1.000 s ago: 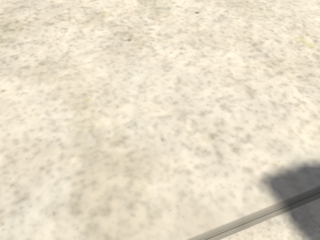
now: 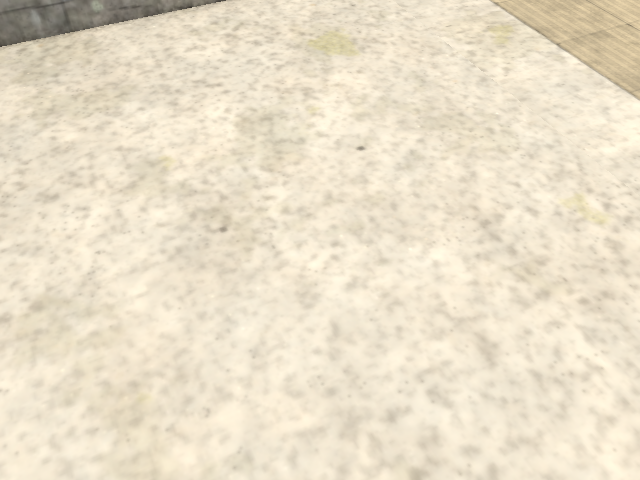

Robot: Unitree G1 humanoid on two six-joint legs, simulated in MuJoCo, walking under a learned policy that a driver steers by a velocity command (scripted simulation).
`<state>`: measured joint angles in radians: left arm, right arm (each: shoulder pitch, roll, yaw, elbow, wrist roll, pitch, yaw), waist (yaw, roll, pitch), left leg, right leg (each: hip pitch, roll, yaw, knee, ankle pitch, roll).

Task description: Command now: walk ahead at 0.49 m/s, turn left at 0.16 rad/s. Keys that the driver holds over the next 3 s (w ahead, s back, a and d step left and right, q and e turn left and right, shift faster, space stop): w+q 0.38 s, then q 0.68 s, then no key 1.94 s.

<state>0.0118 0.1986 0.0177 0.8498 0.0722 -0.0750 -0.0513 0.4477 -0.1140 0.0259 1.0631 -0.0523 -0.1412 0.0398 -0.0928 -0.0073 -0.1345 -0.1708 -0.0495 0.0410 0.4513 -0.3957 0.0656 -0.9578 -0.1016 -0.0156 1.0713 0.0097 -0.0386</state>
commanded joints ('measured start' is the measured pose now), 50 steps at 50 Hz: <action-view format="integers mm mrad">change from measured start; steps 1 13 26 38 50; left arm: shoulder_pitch -176 245 243 165 52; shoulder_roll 7 20 178 152 124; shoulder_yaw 8 57 84 73 61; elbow -102 52 67 -113 -210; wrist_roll -8 -41 -84 -58 -65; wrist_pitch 1 -29 -16 17 54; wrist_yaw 2 95 114 120 125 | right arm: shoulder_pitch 43 -101 -429 -342 -336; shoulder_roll -123 -71 -117 -256 -295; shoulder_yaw -33 -77 -89 -140 -163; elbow -33 -79 -284 -411 -511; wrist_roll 23 -6 74 60 53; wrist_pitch -5 15 93 114 161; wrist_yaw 26 4 -31 -61 -91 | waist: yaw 9 130 79 93 76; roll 92 -41 -72 27 152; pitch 118 26 132 -110 -31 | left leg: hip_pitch -99 -604 -475 36 -177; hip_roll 217 145 139 271 149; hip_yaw -156 -177 -17 -462 -507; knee -177 921 319 -55 -132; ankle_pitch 495 191 394 587 58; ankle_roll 181 47 -36 237 135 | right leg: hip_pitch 253 883 804 255 439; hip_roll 22 -229 -160 41 116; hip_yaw -48 248 -208 104 109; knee -279 -851 -845 278 -214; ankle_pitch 1 -157 317 -454 -345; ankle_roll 28 -180 -73 113 102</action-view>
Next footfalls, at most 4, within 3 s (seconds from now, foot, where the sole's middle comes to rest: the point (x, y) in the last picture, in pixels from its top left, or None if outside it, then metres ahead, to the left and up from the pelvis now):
0.14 right None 0.25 -0.14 -0.77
0.64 left None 0.46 0.15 -0.77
1.12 right None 0.51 -0.05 -0.77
1.42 left None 0.32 0.13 -0.77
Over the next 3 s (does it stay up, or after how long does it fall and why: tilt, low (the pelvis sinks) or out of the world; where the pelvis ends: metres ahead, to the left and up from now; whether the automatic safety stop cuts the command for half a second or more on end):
stays up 0.38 0.02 0.00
